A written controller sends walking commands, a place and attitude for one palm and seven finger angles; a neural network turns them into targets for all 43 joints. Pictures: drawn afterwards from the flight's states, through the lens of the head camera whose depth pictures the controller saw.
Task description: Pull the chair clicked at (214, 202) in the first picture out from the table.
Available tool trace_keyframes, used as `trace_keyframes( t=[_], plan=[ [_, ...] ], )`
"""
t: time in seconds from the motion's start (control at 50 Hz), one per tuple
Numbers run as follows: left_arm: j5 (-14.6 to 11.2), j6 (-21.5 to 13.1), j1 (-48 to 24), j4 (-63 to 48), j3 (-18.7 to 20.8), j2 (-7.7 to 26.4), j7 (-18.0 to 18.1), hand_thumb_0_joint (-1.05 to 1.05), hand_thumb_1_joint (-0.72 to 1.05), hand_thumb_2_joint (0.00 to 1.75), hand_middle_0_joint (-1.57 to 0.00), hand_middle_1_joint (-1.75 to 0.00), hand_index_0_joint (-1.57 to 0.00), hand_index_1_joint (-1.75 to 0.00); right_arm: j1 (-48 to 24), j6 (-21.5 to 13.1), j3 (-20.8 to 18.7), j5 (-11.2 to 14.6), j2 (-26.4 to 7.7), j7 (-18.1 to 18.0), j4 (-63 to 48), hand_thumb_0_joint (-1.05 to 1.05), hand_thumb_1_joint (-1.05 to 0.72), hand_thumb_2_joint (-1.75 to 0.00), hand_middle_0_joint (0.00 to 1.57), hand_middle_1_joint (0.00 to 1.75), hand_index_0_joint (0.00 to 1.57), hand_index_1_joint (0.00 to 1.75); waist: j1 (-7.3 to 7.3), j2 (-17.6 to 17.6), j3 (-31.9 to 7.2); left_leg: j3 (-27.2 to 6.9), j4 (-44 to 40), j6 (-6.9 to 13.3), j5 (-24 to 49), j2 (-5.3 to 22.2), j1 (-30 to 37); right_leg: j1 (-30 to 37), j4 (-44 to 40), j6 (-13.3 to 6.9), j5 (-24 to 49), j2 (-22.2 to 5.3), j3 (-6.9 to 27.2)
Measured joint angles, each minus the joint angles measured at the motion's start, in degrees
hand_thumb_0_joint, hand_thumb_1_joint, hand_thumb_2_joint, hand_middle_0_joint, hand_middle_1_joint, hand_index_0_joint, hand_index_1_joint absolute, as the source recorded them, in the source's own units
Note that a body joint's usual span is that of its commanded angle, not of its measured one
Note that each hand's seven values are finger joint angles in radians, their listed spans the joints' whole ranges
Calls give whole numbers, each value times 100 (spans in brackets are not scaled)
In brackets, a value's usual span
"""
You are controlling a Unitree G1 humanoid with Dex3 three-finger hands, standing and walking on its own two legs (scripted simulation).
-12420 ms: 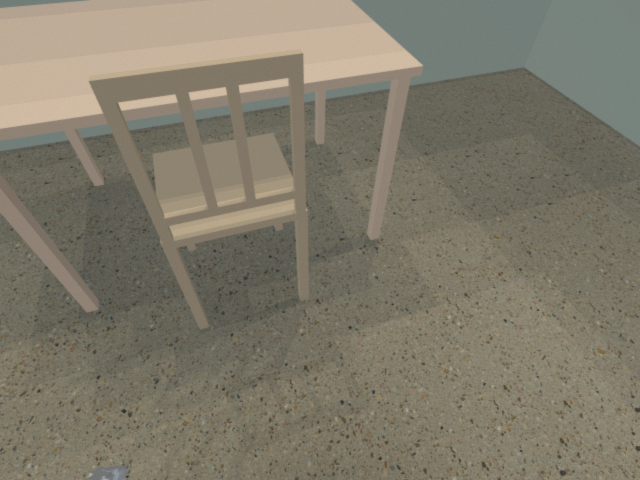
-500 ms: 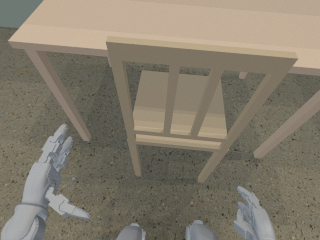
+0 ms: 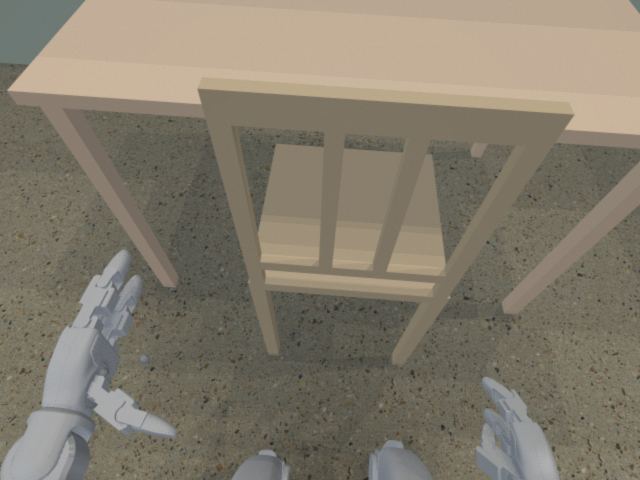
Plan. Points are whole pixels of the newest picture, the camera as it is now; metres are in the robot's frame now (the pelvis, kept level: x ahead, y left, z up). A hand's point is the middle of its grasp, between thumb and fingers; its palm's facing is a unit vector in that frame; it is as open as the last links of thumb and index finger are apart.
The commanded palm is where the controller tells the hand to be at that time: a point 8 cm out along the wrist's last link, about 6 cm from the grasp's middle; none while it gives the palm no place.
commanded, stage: raise the hand toward the chair's back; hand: left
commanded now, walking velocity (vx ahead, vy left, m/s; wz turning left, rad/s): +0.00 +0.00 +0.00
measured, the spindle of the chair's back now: (329, 210) +0.48 +0.01 +0.01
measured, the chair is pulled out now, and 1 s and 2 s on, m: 0.00 0.00 0.00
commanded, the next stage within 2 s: aim the fingers beside a spindle in 0.02 s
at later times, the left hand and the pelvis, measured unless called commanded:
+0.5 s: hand (174, 342) +0.27 +0.18 +0.03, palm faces -0.05 -1.00 -0.05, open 16.9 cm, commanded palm +0.25 +0.24 +0.03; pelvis -0.01 +0.00 -0.01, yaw +0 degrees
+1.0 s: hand (203, 318) +0.31 +0.16 +0.01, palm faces -0.06 -1.00 -0.04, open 16.9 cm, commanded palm +0.29 +0.21 +0.01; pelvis -0.01 +0.00 -0.02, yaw +0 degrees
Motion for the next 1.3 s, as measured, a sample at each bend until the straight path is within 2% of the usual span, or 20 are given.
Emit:
trace_keyframes(
  t=[0.18, 0.34, 0.54, 0.84, 1.3],
  plan=[
    [-48, -14, -75, 78, 5, -25, -83, -2, -50, 30, -6, -8, -6, -8, -42, -27, 49, 2, 19, -19, 1, 1, -90, -90, 20, 30, 20, 30, 43, 10, -6, -19, 26, -10, 12, -6, -20, -14, 30, -12, 2, -7, -16],
    [54, -25, -486, 324, -160, -86, -27, -2, -50, 30, -6, -8, -6, -8, -56, -83, 42, -13, -55, -31, 35, 1, -90, -90, 20, 30, 20, 30, 28, 6, -7, -33, 191, -9, -19, -27, -224, -209, 185, -12, -27, -31, -24],
    [196, -23, -785, 468, -284, -160, 222, -2, -50, 30, -6, -8, -6, -8, 12, 37, 24, -39, -27, 37, 0, 1, -91, -90, 20, 30, 20, 30, -53, -10, -32, 49, 259, 4, -32, -31, -386, -422, 293, 0, -31, -31, 61],
    [329, -138, -1385, 929, -426, -264, 375, -2, -50, 30, -6, -8, -6, -8, -80, 191, 19, -76, -29, 63, 92, 1, -91, -90, 20, 30, 20, 30, -28, -11, -52, 73, 497, 18, -101, -56, -746, -798, 543, 9, -96, -57, 94],
    [642, -292, -2108, 1452, -704, -469, 843, -2, -50, 30, -6, -8, -6, -8, -157, 529, -23, -123, 18, 180, 98, 1, -91, -90, 20, 30, 20, 30, -66, -17, -109, 105, 805, 17, -201, -66, -1153, -1236, 870, 3, -187, -69, 137]
  ],
)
